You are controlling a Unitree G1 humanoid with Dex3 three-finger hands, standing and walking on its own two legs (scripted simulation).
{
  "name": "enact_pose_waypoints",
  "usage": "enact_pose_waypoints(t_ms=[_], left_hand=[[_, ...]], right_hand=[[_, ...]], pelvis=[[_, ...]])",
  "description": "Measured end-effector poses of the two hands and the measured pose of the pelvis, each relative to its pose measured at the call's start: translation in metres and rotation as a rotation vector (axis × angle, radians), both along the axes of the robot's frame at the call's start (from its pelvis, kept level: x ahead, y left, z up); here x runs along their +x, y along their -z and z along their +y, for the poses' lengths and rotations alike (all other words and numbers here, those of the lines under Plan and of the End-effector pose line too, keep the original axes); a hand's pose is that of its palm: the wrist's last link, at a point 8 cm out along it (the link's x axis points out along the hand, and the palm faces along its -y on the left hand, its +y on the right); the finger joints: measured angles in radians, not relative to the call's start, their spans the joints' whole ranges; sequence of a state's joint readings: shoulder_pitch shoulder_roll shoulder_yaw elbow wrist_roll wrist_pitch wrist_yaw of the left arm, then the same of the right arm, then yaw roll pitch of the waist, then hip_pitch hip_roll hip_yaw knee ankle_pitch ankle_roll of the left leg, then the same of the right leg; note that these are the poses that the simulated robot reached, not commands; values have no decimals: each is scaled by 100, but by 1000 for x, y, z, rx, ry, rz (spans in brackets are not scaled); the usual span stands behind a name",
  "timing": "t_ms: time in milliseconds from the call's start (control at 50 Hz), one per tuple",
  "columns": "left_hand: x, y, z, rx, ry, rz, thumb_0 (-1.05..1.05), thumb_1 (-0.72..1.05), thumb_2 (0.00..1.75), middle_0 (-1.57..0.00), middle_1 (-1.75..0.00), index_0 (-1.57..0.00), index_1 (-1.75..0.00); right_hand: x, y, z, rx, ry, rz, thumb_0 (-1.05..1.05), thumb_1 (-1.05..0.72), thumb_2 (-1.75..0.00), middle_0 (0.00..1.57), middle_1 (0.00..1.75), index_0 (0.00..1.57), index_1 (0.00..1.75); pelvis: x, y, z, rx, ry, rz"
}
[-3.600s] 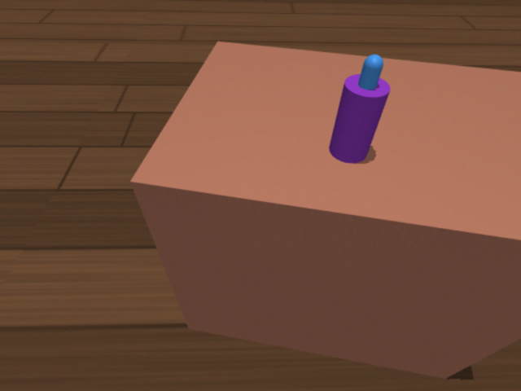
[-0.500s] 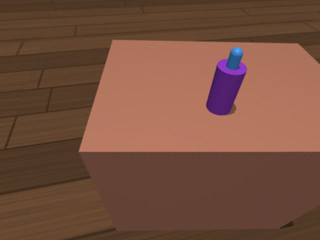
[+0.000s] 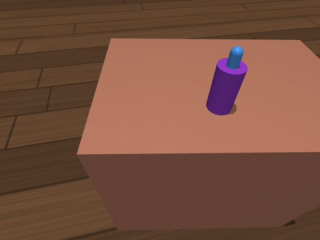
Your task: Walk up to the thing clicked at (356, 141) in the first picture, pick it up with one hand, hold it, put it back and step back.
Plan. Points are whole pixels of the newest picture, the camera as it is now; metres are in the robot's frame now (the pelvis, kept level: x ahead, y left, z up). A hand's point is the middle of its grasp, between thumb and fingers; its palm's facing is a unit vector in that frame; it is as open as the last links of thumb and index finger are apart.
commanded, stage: stand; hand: right
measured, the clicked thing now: (227, 80) +0.53 -0.20 +0.12
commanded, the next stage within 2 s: rise first in 2.00 s
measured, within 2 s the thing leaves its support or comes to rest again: neither
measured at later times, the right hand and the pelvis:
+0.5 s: hand out of the picture +0.07 -0.26 -0.16, palm faces -0.03 +0.94 -0.33, open 7.4 cm; pelvis +0.00 -0.01 +0.00, yaw +0 degrees
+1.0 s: hand out of the picture +0.07 -0.26 -0.16, palm faces -0.03 +0.94 -0.33, open 7.4 cm; pelvis +0.00 -0.01 +0.00, yaw +0 degrees
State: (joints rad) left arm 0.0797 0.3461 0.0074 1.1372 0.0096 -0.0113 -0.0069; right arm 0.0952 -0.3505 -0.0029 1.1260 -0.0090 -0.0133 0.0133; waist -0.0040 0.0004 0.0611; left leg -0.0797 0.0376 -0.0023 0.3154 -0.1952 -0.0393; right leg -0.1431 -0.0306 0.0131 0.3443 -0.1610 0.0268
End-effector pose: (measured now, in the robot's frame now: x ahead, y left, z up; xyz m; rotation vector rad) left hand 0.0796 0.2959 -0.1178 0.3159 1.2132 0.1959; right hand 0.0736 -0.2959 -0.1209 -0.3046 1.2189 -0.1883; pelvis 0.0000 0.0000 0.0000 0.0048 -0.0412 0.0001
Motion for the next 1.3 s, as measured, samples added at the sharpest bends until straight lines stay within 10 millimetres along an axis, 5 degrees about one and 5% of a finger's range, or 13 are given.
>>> enact_pose_waypoints(t_ms=[740, 1300], left_hand=[[-14, 0, -3, 12, 5, 25, 0, 90, 90, -20, -30, -20, -30], [-4, -1, -3, 12, 12, 15, 0, 90, 90, -20, -30, -20, -30]], right_hand=[[-10, 2, -8, 1, 1, 23, 1, -91, -90, 20, 30, 20, 30], [-5, 1, -7, -2, -1, 22, 1, -91, -90, 20, 30, 20, 30]], pelvis=[[-1, 0, -7, 0, 0, -1], [3, 0, -6, 0, -1, 3]])
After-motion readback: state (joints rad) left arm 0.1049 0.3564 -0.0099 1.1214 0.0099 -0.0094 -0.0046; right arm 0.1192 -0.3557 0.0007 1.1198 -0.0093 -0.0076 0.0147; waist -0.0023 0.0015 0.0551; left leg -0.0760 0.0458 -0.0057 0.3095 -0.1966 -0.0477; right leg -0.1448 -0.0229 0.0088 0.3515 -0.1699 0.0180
